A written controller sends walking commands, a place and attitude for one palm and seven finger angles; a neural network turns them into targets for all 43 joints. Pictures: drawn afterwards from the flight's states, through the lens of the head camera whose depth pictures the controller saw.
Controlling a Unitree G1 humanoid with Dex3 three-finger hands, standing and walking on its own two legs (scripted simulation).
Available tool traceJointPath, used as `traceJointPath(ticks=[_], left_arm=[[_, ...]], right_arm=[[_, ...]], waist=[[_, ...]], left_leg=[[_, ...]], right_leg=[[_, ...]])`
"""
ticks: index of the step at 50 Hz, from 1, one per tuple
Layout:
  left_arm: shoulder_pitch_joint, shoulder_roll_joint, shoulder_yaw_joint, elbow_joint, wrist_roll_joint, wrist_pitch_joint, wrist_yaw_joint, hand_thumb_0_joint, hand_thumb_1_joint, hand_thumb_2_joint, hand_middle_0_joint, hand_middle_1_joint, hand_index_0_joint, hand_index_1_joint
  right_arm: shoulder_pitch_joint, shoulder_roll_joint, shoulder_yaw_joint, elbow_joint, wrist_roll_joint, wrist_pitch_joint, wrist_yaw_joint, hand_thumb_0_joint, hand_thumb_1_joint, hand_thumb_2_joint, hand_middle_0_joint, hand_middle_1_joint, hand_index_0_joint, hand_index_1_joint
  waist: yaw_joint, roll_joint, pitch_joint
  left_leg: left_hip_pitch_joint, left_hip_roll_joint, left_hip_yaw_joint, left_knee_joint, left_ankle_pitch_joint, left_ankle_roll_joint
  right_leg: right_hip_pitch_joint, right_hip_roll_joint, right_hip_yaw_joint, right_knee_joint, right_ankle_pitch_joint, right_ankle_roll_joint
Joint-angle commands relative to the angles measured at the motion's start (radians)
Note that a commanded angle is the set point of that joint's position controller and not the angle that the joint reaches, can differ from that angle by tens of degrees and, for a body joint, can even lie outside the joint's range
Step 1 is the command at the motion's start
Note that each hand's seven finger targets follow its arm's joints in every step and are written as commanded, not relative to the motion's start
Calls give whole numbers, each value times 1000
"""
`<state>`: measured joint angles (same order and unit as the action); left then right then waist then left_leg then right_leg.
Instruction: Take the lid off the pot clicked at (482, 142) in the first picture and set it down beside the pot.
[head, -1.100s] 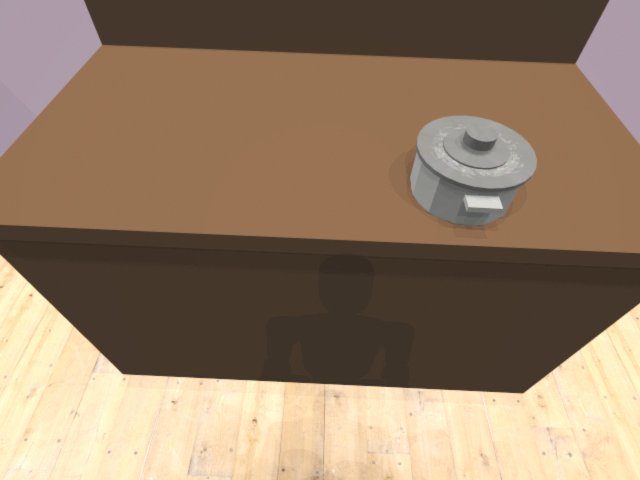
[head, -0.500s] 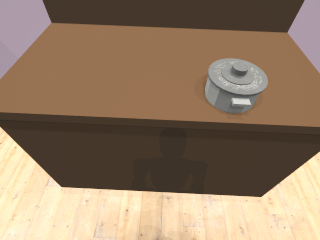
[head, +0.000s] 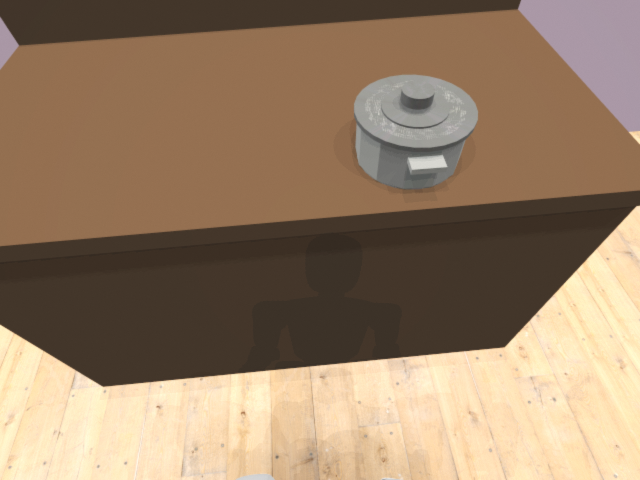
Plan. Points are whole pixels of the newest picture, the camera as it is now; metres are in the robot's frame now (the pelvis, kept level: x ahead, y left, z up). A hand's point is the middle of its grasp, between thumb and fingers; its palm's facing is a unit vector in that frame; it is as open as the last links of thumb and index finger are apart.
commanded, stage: walk to a spot facing it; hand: left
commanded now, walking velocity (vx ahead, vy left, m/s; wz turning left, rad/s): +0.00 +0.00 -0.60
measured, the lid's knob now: (417, 94) +0.63 -0.09 +0.13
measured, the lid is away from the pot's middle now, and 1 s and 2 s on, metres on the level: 0.00 0.00 0.00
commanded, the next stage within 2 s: none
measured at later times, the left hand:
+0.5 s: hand (170, 472) +0.14 +0.24 -0.16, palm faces -0.21 -0.95 -0.23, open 7.4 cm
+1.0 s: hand (260, 419) +0.21 +0.12 -0.14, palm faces -0.59 -0.77 -0.24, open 7.4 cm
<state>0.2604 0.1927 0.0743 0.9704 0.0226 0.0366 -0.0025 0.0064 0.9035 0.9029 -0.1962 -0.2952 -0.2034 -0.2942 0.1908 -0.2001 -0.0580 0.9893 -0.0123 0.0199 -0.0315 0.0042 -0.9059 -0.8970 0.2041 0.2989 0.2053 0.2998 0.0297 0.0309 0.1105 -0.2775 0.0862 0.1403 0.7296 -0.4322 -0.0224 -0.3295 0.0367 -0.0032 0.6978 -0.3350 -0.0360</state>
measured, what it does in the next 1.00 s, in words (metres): steps on the spot, turning right: left foot, then right foot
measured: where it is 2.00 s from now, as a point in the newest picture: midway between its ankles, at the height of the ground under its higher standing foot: outside the picture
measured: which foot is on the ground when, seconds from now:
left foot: up 0.00-0.42, down 0.44-0.86, up 0.88-1.00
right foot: down 0.00-0.44, up 0.46-0.84, down 0.86-1.00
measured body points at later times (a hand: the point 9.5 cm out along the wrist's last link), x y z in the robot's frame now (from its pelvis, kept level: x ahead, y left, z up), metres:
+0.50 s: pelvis +0.00 +0.05 +0.01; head +0.07 +0.06 +0.46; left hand +0.15 +0.29 -0.14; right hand +0.07 -0.23 -0.10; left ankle +0.03 +0.15 -0.72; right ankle -0.01 -0.08 -0.70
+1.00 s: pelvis -0.01 +0.03 +0.01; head +0.04 +0.00 +0.46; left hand +0.24 +0.16 -0.12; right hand -0.15 -0.20 -0.13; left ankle +0.06 +0.15 -0.66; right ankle -0.09 -0.06 -0.72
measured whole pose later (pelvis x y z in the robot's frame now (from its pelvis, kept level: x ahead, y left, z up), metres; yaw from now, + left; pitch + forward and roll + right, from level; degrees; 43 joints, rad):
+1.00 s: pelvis -0.01 +0.03 +0.01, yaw -36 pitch +0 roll -1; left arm 0.13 0.22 0.05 0.84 0.01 0.04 0.00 0.01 0.90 0.90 -0.20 -0.30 -0.21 -0.29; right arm 0.26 -0.27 -0.05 0.92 -0.01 0.06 -0.03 0.01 -0.91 -0.90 0.20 0.30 0.20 0.30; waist -0.04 0.03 0.13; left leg -0.47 0.10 0.05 1.05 -0.50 -0.08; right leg -0.25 0.04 0.03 0.55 -0.31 -0.02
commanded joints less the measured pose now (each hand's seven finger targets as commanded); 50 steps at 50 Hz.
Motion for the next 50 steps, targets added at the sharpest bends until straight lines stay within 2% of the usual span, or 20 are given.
traceJointPath(ticks=[1, 2, 5, 15, 20, 21, 22, 23, 24, 27, 29, 35, 38, 41, 42, 43, 44, 45, 47, 50], left_arm=[[152, 198, 48, -48, -7, -26, 31, 0, 900, 900, -200, -300, -200, -300], [92, 177, 44, -70, -7, -24, 29, 0, 900, 900, -200, -300, -200, -300], [51, 176, 45, -105, -6, -29, 26, 0, 900, 900, -200, -300, -200, -300], [33, 219, 56, -152, 2, -14, 19, 0, 900, 900, -200, -300, -200, -300], [-56, 226, 54, -195, -6, -4, 15, 0, 900, 900, -200, -300, -200, -300], [-75, 196, 50, -216, -10, -4, 12, 0, 900, 900, -200, -300, -200, -300], [-65, 138, 39, -238, -15, -3, -2, 0, 900, 900, -200, -300, -200, -300], [-83, 155, 43, -251, -3, -10, -7, 0, 900, 900, -200, -300, -200, -300], [-87, 183, 51, -218, 10, -7, -8, 0, 900, 900, -200, -300, -200, -300], [-64, 160, 41, -199, 0, 2, -28, 0, 900, 900, -200, -300, -200, -300], [-93, 144, 29, -204, -5, 9, -36, 0, 900, 900, -200, -300, -200, -300], [-208, 121, 9, -228, -9, 13, -45, 0, 900, 900, -200, -300, -200, -300], [-205, 119, 8, -220, -9, 5, -46, 0, 900, 900, -200, -300, -200, -300], [-104, 145, 16, -182, -8, -8, -36, 0, 900, 900, -200, -300, -200, -300], [-23, 239, 33, -158, -1, -18, -20, 0, 900, 900, -200, -300, -200, -300], [43, 331, 56, -143, -6, -17, -1, 0, 900, 900, -200, -300, -200, -300], [68, 315, 51, -145, -17, -11, 10, 0, 900, 900, -200, -300, -200, -300], [22, 287, 57, -151, -15, -10, 20, 0, 900, 900, -200, -300, -200, -300], [-84, 226, 40, -187, -13, -8, 22, 0, 900, 900, -200, -300, -200, -300], [-115, 236, 38, -199, -4, -9, 16, 0, 900, 900, -200, -300, -200, -300]], right_arm=[[-93, -95, -26, -134, 2, -4, -17, 0, -900, -900, 200, 300, 200, 300], [-84, -99, -27, -129, 0, -8, -13, 0, -900, -900, 200, 300, 200, 300], [-58, -91, -24, -125, -2, -10, -5, 0, -900, -900, 200, 300, 200, 300], [-122, -101, -22, -196, 11, -13, -9, 0, -900, -900, 200, 300, 200, 300], [3, -114, -24, -190, 19, -27, -15, 0, -900, -900, 200, 300, 200, 300], [50, -149, -30, -188, 15, -35, -20, 0, -900, -900, 200, 300, 200, 300], [45, -242, -43, -205, -2, -38, -18, 0, -900, -900, 200, 300, 200, 300], [42, -265, -40, -231, -8, -27, -13, 0, -900, -900, 200, 300, 200, 300], [25, -190, -17, -224, -18, -29, -10, 0, -900, -900, 200, 300, 200, 300], [-30, -161, 0, -243, -15, -39, -13, 0, -900, -900, 200, 300, 200, 300], [20, -164, 0, -225, -14, -41, -14, 0, -900, -900, 200, 300, 200, 300], [136, -206, -18, -176, -17, -33, -8, 0, -900, -900, 200, 300, 200, 300], [148, -228, -29, -162, -18, -33, -6, 0, -900, -900, 200, 300, 200, 300], [145, -225, -34, -154, -9, -27, -1, 0, -900, -900, 200, 300, 200, 300], [148, -173, -25, -168, 3, -24, 7, 0, -900, -900, 200, 300, 200, 300], [58, -122, -7, -222, -1, -14, 7, 0, -900, -900, 200, 300, 200, 300], [10, -145, -11, -232, -4, -9, -4, 0, -900, -900, 200, 300, 200, 300], [15, -142, -10, -217, 0, -2, -7, 0, -900, -900, 200, 300, 200, 300], [40, -155, -16, -176, -4, 1, -4, 0, -900, -900, 200, 300, 200, 300], [64, -131, -16, -167, 0, 6, 4, 0, -900, -900, 200, 300, 200, 300]], waist=[[43, -235, -60], [13, -138, -57], [0, -117, -160], [22, -178, -174], [-42, -183, -198], [-74, -93, -198], [-67, 213, -178], [-62, 238, -114], [-53, 169, -85], [-7, 92, -114], [-27, 120, -141], [-82, 141, -130], [-83, 177, -161], [-24, 96, -196], [8, -106, -245], [53, -329, -210], [64, -206, -176], [31, -265, -210], [-21, -217, -168], [-40, -161, -149]], left_leg=[[-335, -29, -183, 428, -138, -14], [-341, -11, -195, 437, -76, -17], [-278, -18, -168, 356, -7, -37], [-165, -72, -170, 107, -10, -37], [97, -95, -172, -252, 144, -10], [245, -5, -255, -361, 170, 23], [332, 238, -518, -467, 229, 108], [195, 375, -593, -475, 340, 199], [114, 313, -538, -457, 406, 198], [132, 196, -296, -402, 587, 176], [199, 174, -212, -374, 692, 168], [205, 216, -153, -364, 718, 173], [214, 233, -125, -319, 725, 160], [104, 196, -47, -135, 631, 74], [-119, 146, 33, 58, 358, 9], [-373, 14, 29, 270, -223, -48], [-396, 28, -112, 356, -215, -38], [-406, 38, -131, 399, -174, -39], [-343, 44, -130, 393, -69, -56], [-224, 4, -93, 271, -19, -63]], right_leg=[[183, -352, 593, -389, 444, -204], [186, -308, 527, -355, 431, -212], [252, -234, 407, -316, 517, -183], [232, -192, 494, -304, 551, -167], [86, -130, 490, -227, 488, -86], [-70, -62, 435, -138, 339, -44], [-275, 91, 244, 51, -46, 25], [-298, 56, 108, 285, -251, 69], [-266, 15, 139, 415, -195, 79], [-273, -28, 92, 548, -94, 94], [-264, -45, 55, 479, -85, 104], [-130, -61, -34, 154, -123, 92], [-50, -49, -55, 26, -135, 67], [211, -27, -69, -272, 106, 32], [452, -209, 139, -330, 332, -33], [485, -435, 440, -339, 688, -160], [412, -424, 375, -308, 744, -212], [429, -348, 363, -293, 706, -201], [328, -272, 272, -285, 648, -182], [203, -235, 267, -294, 576, -167]])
